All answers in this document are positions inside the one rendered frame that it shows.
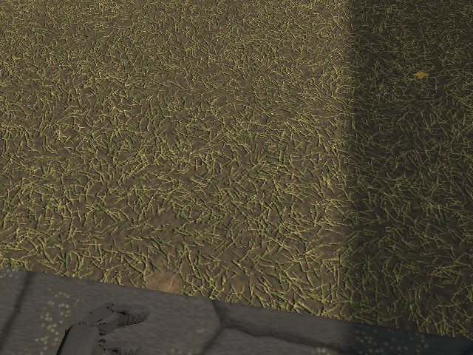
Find robot left hand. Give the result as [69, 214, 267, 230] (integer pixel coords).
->
[56, 302, 150, 355]

